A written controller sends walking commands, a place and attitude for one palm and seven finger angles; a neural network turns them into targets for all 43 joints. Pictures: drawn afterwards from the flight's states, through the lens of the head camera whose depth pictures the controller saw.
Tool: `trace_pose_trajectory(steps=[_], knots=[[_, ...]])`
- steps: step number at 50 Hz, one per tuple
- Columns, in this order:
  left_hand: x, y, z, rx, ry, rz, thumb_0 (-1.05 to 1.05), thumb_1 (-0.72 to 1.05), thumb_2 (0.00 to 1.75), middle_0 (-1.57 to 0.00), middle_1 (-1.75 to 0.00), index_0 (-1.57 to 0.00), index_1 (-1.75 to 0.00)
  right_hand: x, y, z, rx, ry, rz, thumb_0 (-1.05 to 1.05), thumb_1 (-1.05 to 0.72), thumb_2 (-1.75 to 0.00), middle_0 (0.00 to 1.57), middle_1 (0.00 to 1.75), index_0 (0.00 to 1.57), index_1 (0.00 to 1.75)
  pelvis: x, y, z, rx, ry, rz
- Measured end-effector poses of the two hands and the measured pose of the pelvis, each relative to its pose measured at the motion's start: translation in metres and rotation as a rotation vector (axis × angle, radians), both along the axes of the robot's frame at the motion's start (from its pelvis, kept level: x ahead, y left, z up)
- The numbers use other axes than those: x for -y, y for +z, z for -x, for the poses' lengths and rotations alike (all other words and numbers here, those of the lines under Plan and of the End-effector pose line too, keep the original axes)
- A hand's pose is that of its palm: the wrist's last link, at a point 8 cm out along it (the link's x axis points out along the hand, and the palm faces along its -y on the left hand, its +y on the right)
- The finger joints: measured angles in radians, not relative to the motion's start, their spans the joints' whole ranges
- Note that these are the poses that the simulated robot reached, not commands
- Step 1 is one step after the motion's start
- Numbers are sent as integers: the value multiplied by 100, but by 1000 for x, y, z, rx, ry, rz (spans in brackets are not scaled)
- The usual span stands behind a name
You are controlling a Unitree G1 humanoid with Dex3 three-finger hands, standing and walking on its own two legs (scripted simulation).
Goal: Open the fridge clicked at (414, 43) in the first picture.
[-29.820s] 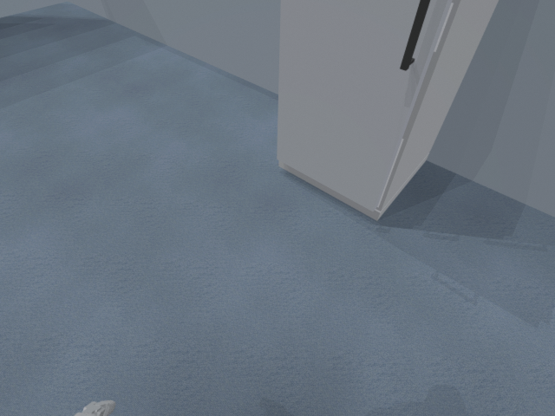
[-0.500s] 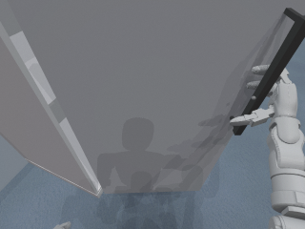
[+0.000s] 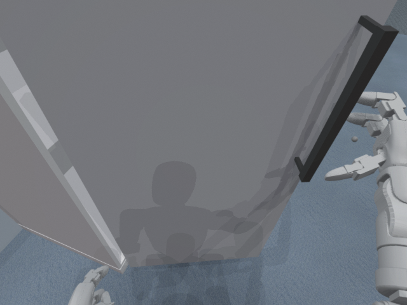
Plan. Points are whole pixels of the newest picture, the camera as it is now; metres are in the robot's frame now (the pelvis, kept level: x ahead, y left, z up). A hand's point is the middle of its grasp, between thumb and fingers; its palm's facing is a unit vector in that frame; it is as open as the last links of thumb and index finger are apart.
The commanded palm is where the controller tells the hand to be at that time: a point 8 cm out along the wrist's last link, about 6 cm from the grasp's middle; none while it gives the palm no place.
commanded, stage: slip the hand off the handle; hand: right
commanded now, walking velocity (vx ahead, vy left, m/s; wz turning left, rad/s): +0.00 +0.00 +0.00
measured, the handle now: (329, 116) +0.43 -0.20 +0.18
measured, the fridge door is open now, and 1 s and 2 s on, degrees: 64 64 64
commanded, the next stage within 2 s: draw the hand back to the body in 0.94 s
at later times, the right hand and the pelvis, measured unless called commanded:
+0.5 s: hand (372, 155) +0.35 -0.26 +0.17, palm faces +0.14 +0.97 -0.18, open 14.7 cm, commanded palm +0.30 -0.30 +0.18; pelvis -0.01 -0.02 +0.00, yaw +1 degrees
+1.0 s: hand (389, 199) +0.26 -0.24 +0.18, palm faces +0.20 +0.96 -0.19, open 14.7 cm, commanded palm +0.23 -0.29 +0.18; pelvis -0.02 +0.00 +0.00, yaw -1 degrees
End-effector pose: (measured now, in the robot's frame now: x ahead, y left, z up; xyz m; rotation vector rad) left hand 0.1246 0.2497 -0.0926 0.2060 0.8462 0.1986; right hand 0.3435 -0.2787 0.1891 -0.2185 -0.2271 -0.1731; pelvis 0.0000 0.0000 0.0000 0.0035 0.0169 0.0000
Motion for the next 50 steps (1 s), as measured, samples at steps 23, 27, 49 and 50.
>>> trace_pose_trajectory(steps=[23,27,49,50], knots=[[3,-10,56,-91,78,-18,1,90,90,-20,-30,-20,-30,31,-10,14,3,55,-3,-1,55,-20,25,115,26,115,17,-3,5,-11,19,-9],[9,-7,44,-52,57,-17,1,90,90,-20,-30,-20,-30,30,-16,30,-5,35,-13,-1,55,-20,26,115,26,115,18,-2,6,3,18,-10],[35,29,-45,230,-140,14,1,90,90,-20,-30,-20,-30,14,-9,114,16,-3,0,-1,55,-19,26,115,26,115,3,1,19,76,-16,-5],[33,28,-45,230,-141,13,1,90,90,-20,-30,-20,-30,13,-8,116,18,-4,1,-1,55,-19,26,115,26,115,2,1,19,78,-17,-5]])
